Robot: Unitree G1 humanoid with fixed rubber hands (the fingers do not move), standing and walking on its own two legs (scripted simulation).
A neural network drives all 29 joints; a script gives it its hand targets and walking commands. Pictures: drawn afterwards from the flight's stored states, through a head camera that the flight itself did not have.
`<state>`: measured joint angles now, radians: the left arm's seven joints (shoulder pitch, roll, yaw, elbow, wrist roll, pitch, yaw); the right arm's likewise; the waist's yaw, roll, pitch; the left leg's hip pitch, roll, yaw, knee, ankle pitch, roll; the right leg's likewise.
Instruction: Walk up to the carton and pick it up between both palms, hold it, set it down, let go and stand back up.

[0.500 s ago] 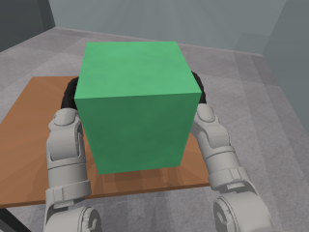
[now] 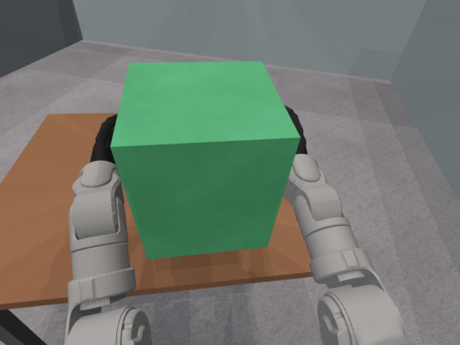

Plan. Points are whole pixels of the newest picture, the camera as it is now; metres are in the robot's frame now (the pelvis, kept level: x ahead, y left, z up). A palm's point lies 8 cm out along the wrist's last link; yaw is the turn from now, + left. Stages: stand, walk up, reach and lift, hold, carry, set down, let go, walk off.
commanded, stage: hold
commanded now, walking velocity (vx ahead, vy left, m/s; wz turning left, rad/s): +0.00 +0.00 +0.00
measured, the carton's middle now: (203, 162) +0.37 +0.01 +0.18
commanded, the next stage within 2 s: set down in 0.32 s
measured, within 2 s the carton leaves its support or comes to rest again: neither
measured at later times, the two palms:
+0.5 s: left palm (103, 165) +0.36 +0.17 +0.19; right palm (289, 150) +0.37 -0.14 +0.20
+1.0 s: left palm (109, 181) +0.39 +0.18 +0.13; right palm (273, 164) +0.40 -0.12 +0.15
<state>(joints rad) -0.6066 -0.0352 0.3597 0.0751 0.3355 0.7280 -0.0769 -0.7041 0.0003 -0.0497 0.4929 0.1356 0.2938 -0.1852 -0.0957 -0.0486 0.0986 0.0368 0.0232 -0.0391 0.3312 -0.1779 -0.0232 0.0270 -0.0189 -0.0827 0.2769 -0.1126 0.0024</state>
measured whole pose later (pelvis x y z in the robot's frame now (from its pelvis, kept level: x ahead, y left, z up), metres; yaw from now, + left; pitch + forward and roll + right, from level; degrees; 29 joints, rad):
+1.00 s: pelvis +0.03 +0.01 +0.00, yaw +1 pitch -8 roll -2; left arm -0.48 -0.05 0.28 0.18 0.29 0.36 -0.01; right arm -0.56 0.01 -0.07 0.57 0.04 -0.11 -0.15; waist -0.05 -0.06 0.15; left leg 0.02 0.03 -0.06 0.36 -0.23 -0.02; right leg 0.05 -0.01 -0.11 0.23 -0.13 0.01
